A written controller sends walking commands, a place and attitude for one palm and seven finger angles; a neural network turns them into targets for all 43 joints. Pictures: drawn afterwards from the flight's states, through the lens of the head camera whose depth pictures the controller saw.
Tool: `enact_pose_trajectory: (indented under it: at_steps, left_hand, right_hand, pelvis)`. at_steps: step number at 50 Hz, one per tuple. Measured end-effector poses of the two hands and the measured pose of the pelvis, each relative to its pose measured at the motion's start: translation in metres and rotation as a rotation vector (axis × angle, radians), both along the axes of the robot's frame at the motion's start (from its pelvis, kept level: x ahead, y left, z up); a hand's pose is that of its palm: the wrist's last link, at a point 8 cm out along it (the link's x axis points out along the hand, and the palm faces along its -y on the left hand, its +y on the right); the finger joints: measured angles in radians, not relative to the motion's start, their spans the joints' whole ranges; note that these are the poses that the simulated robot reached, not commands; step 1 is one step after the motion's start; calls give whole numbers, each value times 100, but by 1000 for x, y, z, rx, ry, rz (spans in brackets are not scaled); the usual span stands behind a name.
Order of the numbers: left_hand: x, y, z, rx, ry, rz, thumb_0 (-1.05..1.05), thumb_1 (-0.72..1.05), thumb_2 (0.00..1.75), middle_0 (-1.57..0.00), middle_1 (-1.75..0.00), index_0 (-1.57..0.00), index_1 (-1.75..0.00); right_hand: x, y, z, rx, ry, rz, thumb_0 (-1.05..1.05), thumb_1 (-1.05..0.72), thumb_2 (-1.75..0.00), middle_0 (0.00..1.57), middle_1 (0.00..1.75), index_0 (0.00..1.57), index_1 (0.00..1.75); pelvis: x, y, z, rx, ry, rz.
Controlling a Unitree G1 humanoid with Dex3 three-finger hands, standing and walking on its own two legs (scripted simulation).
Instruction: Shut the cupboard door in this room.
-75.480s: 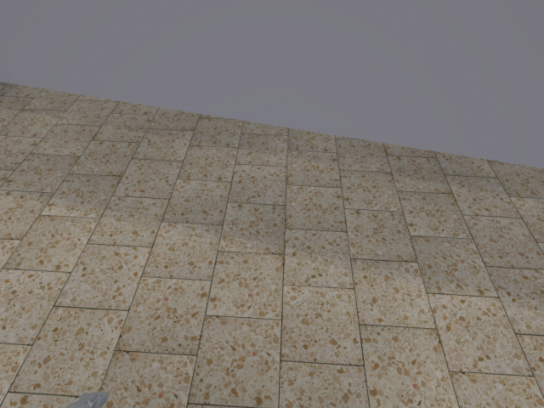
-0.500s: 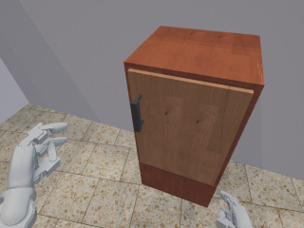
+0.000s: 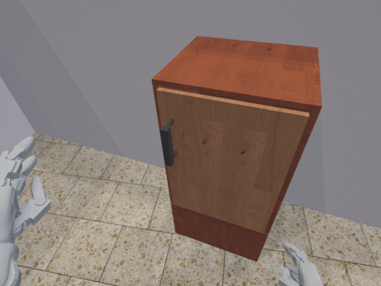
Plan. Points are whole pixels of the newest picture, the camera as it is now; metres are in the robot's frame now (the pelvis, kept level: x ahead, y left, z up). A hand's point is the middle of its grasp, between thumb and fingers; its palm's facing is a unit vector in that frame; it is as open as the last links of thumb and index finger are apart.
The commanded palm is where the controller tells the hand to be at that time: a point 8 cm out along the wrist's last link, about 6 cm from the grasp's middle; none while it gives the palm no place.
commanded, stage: step back with the hand held close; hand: left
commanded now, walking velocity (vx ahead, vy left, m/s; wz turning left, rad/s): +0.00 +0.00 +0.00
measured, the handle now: (170, 142) +0.55 +0.14 -0.02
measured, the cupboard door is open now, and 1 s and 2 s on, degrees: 0 0 0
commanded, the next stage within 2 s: none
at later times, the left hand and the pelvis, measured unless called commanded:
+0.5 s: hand (42, 212) +0.18 +0.26 +0.16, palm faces +0.42 -0.78 -0.47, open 7.4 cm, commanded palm +0.12 +0.30 +0.17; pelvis -0.02 +0.00 -0.01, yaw +0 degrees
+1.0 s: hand (19, 236) +0.13 +0.27 +0.16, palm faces +0.45 -0.77 -0.45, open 7.4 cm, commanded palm +0.07 +0.31 +0.17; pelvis -0.07 +0.01 -0.02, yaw -1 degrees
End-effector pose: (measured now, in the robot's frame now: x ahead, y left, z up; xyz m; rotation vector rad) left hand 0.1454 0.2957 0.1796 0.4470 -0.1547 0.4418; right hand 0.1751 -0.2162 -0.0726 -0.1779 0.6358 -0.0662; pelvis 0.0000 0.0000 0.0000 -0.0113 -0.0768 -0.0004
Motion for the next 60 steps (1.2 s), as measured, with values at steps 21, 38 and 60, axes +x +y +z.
enact_pose_trajectory:
  at_steps: [21,38,60]
  left_hand:
    - [-9,-3,-6,79,32,-14,1,89,90,-22,-31,-21,-30]
    - [-42,11,-8,110,-26,-43,1,89,90,-22,-31,-21,-30]
    - [-59,8,-7,164,-132,-97,1,89,90,-22,-31,-21,-30]
  right_hand:
    - [-28,-39,-18,-57,132,-120,1,-90,-90,20,30,20,29]
    - [-67,-24,-2,-95,95,-122,1,-90,-90,20,30,20,30]
    - [-120,-29,-15,-130,143,-141,1,-90,-90,20,30,20,30]
  pelvis:
    - [-10,-5,-6,1,91,14]
    - [-50,4,-10,-12,104,0]
    - [-79,6,-23,-29,103,-7]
